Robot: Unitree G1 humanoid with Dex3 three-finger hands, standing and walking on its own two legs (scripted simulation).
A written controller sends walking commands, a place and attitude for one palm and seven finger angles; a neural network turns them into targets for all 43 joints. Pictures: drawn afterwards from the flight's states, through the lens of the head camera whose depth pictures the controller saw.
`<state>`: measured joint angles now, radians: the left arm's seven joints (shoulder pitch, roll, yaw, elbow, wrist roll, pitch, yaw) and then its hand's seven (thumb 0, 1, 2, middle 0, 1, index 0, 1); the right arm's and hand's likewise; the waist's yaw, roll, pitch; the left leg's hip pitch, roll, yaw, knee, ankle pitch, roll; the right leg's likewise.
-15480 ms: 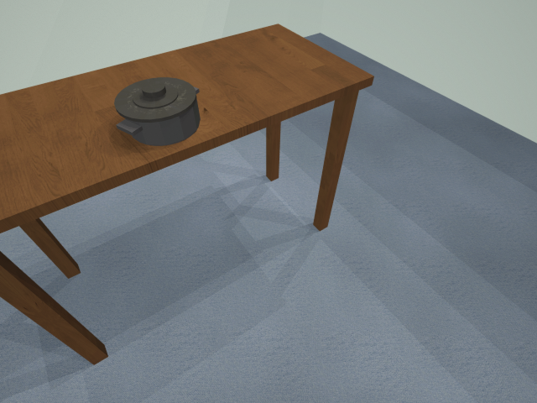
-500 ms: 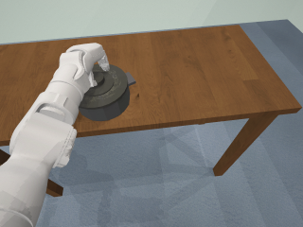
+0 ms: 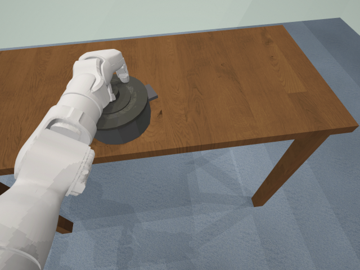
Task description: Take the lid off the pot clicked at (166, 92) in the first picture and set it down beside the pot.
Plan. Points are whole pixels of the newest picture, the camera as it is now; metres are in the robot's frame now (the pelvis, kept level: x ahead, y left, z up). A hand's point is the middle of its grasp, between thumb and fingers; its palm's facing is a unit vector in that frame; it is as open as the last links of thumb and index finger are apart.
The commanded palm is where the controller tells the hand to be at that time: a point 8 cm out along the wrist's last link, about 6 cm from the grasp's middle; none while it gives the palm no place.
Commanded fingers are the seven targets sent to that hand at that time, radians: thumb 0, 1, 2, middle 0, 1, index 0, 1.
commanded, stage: close the fingers and squeeze the knob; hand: left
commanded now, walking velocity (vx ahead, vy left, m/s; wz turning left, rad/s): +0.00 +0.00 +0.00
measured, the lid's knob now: (108, 93) +0.51 +0.14 +0.10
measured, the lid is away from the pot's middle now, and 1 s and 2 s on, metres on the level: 0.00 0.00 0.01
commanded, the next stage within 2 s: lift the lid straight up in 1.94 s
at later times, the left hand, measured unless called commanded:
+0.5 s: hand (107, 84) +0.50 +0.13 +0.14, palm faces -0.38 -0.07 -0.92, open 9.2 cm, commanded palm +0.49 +0.14 +0.18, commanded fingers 0.00 0.11 0.92 -0.54 -1.01 -0.54 -1.01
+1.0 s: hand (106, 84) +0.49 +0.13 +0.14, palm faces -0.38 -0.07 -0.92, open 7.4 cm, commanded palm +0.49 +0.14 +0.18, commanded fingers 0.00 0.44 0.68 -0.75 -1.07 -0.75 -1.07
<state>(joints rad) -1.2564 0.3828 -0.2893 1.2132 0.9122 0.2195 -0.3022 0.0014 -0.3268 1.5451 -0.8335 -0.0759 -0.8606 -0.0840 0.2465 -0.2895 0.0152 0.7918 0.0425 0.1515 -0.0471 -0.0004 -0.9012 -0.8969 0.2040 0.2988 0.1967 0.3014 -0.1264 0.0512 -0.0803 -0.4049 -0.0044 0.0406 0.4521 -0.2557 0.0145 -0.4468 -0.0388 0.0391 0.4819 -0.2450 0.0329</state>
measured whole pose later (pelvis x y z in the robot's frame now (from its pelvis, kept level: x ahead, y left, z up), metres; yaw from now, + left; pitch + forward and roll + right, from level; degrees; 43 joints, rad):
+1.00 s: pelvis -0.01 +0.00 +0.00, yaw +0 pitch +11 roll +1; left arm -1.27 0.40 -0.28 1.20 0.91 0.24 -0.34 -0.02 0.21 0.81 -0.64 -1.06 -0.67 -1.07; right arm 0.27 -0.29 0.02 0.77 0.05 0.17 -0.06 0.00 -0.90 -0.90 0.20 0.30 0.20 0.30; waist -0.13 0.05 -0.09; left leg -0.42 0.00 0.05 0.49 -0.26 0.02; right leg -0.46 -0.04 0.05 0.52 -0.25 0.03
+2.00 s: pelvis -0.02 +0.00 -0.01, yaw -1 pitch +12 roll +1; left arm -1.30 0.44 -0.26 1.25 0.93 0.23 -0.35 -0.04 0.63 0.54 -1.10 -1.11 -1.11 -1.12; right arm 0.28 -0.29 0.03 0.76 0.06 0.17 -0.07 0.00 -0.90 -0.90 0.20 0.30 0.20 0.30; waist -0.16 0.04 -0.09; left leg -0.47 0.01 0.05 0.53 -0.27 0.01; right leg -0.51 -0.03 0.05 0.55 -0.25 0.03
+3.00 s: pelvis +0.01 -0.01 +0.00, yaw +1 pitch +9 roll +1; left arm -1.19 0.38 -0.30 1.06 0.90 0.22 -0.34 0.00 0.41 0.84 -0.94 -0.76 -0.94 -0.76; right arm 0.19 -0.28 0.02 0.76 0.05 0.18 -0.05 0.00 -0.90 -0.90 0.20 0.30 0.20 0.30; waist -0.08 0.06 -0.09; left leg -0.33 0.00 0.02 0.44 -0.26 0.01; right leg -0.37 -0.03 0.02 0.47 -0.26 0.02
